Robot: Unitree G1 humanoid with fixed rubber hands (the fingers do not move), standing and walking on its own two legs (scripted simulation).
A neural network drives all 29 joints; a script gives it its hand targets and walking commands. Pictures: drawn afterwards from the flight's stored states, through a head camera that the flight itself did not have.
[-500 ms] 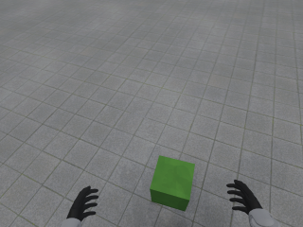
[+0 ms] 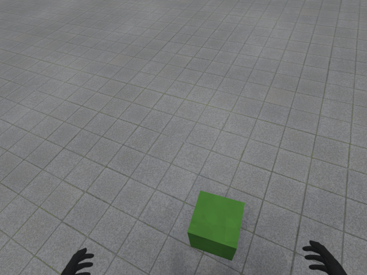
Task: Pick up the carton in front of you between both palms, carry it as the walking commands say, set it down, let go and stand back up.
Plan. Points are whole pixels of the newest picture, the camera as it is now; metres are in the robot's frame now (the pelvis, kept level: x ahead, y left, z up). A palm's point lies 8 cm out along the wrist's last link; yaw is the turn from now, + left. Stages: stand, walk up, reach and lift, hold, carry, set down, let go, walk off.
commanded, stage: stand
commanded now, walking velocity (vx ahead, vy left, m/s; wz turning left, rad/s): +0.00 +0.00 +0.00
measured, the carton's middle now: (216, 226) +0.40 -0.08 -0.64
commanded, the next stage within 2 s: none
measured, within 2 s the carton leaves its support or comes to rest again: neither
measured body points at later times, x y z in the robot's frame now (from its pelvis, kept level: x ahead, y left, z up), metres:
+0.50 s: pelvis -0.01 +0.00 +0.01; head -0.01 -0.01 +0.46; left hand +0.10 +0.31 -0.09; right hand +0.09 -0.30 -0.11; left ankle -0.06 +0.15 -0.73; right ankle -0.01 -0.11 -0.73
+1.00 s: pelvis -0.03 +0.01 +0.01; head -0.02 -0.01 +0.46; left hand +0.08 +0.32 -0.10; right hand +0.06 -0.30 -0.12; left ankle -0.06 +0.15 -0.73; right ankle -0.01 -0.11 -0.73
